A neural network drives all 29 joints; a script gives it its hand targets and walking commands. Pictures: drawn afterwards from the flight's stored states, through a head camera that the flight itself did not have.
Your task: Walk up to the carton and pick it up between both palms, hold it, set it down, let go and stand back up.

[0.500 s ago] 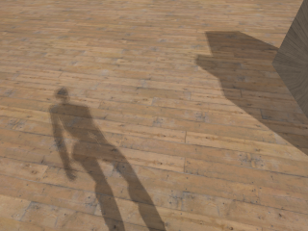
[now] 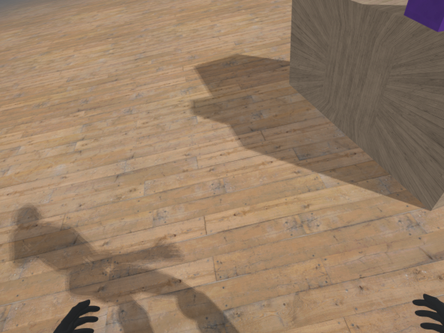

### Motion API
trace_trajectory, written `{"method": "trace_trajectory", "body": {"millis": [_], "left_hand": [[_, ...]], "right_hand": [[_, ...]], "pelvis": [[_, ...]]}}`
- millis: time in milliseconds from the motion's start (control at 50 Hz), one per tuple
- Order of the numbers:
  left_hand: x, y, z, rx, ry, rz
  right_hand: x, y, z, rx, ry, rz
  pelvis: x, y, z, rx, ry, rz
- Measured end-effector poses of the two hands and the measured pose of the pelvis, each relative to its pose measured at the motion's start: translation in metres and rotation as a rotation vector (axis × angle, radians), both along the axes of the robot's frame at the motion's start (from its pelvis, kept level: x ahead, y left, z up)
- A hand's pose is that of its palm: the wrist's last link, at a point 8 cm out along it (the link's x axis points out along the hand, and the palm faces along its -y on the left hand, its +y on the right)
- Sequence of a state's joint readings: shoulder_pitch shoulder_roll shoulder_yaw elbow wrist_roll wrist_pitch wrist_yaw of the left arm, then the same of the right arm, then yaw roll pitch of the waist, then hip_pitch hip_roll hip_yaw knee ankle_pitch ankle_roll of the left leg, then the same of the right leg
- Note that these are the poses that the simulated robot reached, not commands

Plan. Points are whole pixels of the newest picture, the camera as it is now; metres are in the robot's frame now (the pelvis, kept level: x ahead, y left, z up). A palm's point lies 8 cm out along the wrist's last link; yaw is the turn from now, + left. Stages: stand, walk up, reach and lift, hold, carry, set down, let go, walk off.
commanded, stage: walk up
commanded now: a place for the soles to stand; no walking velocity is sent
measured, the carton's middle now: out of the picture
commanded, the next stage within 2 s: none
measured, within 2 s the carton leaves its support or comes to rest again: neither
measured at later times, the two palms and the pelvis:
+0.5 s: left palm (141, 197) +0.47 +0.30 -0.07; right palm (413, 244) +0.30 -0.31 -0.04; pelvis +0.29 +0.02 +0.01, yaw -21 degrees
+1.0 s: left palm (247, 106) +0.82 +0.00 -0.03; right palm (420, 258) +0.30 -0.34 -0.10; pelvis +0.49 -0.09 +0.00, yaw -41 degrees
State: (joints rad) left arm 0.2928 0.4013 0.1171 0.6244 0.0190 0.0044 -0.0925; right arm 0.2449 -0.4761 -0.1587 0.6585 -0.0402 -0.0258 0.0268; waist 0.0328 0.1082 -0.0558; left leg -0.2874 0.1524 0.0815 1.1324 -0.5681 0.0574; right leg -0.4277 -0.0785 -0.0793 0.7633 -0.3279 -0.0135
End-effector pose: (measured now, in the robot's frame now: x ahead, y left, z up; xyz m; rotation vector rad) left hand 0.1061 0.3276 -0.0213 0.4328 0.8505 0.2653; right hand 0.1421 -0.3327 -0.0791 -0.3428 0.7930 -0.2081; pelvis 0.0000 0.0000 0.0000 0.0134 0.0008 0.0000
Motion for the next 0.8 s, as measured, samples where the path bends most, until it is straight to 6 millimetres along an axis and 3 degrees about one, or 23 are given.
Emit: {"method": "trace_trajectory", "body": {"millis": [60, 140, 220, 300, 340, 400, 460, 540, 620, 700, 800], "left_hand": [[0.013, -0.026, -0.003, -0.023, 0.071, -0.028], [0.032, -0.044, -0.013, -0.063, 0.168, -0.068], [0.064, -0.046, -0.023, -0.075, 0.255, -0.117], [0.116, -0.032, -0.034, -0.061, 0.318, -0.173], [0.154, -0.02, -0.042, -0.045, 0.327, -0.204], [0.226, -0.002, -0.061, -0.013, 0.317, -0.259], [0.308, -0.008, -0.064, -0.005, 0.263, -0.309], [0.416, -0.046, -0.036, -0.013, 0.153, -0.479], [0.503, -0.09, -0.011, -0.024, 0.065, -0.619], [0.568, -0.138, 0.003, -0.031, 0.02, -0.734], [0.629, -0.212, 0.006, -0.049, -0.003, -0.861]], "right_hand": [[0.028, 0.004, 0.02, 0.026, -0.036, 0.042], [0.056, 0.01, 0.037, 0.036, -0.028, 0.076], [0.081, 0.011, 0.044, 0.036, -0.002, 0.037], [0.117, 0.013, 0.047, 0.018, -0.002, -0.02], [0.137, 0.015, 0.046, -0.003, -0.006, -0.051], [0.162, 0.014, 0.04, -0.066, -0.02, -0.112], [0.163, 0.016, 0.038, -0.096, 0.002, -0.194], [0.146, 0.026, 0.05, -0.08, 0.058, -0.315], [0.124, 0.031, 0.057, -0.077, 0.129, -0.408], [0.107, 0.032, 0.053, -0.06, 0.196, -0.505], [0.101, 0.032, 0.035, -0.006, 0.236, -0.627]], "pelvis": [[0.026, -0.005, 0.017, -0.002, 0.004, -0.038], [0.065, -0.012, 0.028, -0.009, -0.002, -0.106], [0.11, -0.011, 0.03, -0.024, -0.005, -0.159], [0.163, -0.004, 0.025, -0.035, -0.003, -0.216], [0.193, 0.001, 0.018, -0.039, -0.003, -0.245], [0.242, 0.011, -0.002, -0.027, -0.004, -0.296], [0.271, 0.018, -0.004, -0.014, -0.02, -0.342], [0.307, 0.019, 0.015, -0.027, -0.026, -0.399], [0.344, 0.015, 0.026, -0.022, -0.027, -0.457], [0.377, 0.007, 0.029, -0.019, -0.039, -0.514], [0.418, -0.015, 0.023, -0.006, -0.047, -0.589]]}}
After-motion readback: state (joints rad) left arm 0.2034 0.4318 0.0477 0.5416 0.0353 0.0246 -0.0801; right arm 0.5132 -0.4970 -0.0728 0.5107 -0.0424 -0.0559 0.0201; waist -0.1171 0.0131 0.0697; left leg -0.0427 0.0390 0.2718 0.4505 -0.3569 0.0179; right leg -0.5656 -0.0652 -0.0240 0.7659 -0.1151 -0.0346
